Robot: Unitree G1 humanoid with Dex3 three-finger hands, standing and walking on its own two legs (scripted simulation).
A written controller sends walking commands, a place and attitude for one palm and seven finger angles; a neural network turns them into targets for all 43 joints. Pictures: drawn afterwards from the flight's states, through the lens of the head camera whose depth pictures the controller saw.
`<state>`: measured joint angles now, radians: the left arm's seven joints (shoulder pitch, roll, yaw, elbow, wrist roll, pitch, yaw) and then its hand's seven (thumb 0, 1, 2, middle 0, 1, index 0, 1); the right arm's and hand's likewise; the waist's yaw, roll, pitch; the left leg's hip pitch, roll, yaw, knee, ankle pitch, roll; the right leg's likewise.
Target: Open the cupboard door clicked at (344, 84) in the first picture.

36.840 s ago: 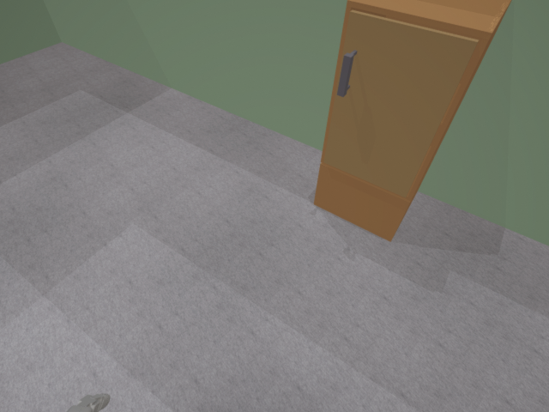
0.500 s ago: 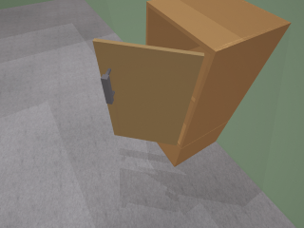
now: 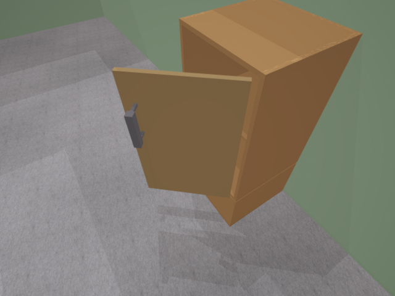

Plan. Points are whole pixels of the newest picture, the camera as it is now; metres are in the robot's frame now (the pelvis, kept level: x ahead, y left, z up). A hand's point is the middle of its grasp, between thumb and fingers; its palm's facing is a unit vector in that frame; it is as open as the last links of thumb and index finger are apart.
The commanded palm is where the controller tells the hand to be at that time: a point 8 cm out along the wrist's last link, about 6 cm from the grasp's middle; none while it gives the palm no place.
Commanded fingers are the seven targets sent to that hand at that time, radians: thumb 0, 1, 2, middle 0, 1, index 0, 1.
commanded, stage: come to a stop and stand still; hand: left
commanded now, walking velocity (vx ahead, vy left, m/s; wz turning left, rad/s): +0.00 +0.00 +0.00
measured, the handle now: (136, 125) +0.58 +0.23 -0.04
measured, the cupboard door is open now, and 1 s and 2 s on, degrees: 48 48 48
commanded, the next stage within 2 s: look again from close up in 0.58 s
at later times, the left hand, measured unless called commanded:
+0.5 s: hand out of the picture +0.01 +0.15 -0.17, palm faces +0.02 -0.98 -0.21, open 7.4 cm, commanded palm none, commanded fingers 0.00 0.90 0.90 -0.20 -0.30 -0.20 -0.30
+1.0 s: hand out of the picture +0.00 +0.14 -0.17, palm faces +0.04 -0.98 -0.19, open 7.4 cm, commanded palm none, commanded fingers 0.00 0.90 0.90 -0.20 -0.30 -0.20 -0.30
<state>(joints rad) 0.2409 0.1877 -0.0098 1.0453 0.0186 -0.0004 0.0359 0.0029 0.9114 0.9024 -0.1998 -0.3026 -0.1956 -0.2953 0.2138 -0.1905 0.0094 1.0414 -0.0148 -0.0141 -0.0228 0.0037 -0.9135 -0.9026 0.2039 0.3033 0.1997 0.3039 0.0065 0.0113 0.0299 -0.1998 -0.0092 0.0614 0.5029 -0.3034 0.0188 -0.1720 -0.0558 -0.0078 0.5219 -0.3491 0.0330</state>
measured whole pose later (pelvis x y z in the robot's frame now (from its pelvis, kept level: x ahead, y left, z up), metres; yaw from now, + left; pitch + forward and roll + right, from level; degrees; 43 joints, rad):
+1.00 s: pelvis +0.01 -0.03 +0.00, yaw +1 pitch +0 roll +1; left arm 0.28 0.16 0.00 1.11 0.01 -0.01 0.03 0.00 0.91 0.90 -0.20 -0.30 -0.20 -0.30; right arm 0.25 -0.15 0.01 1.14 -0.01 -0.01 -0.04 0.01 -0.92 -0.90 0.20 0.30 0.20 0.30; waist 0.01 -0.02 0.03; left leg -0.17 0.04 0.03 0.44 -0.27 -0.03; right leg -0.13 0.00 -0.04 0.45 -0.32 -0.02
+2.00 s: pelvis -0.08 -0.01 -0.10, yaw +2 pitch +14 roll -4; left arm 0.22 0.29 0.15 0.05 -0.26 -0.40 -0.43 0.01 0.29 0.64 -0.24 -0.70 -0.24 -0.69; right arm 0.17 -0.20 0.05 0.55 0.03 -0.21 -0.06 0.01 -0.90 -0.90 0.21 0.30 0.20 0.30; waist 0.01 0.03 -0.10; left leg -1.01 0.04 -0.06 1.26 -0.49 -0.01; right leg -0.90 -0.02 -0.11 1.20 -0.54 0.00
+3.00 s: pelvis -0.05 -0.01 -0.07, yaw +2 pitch +15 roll -3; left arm -0.02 0.48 0.45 0.42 -0.38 -0.28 -0.64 -0.01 -0.49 0.30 -0.30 -1.20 -0.29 -1.19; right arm 0.27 -0.29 0.03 0.54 0.04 -0.20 -0.06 0.01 -0.90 -0.90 0.21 0.30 0.20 0.30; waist -0.02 0.03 -0.10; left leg -0.89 0.05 -0.03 1.10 -0.47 0.00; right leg -0.80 -0.01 -0.08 1.04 -0.50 0.00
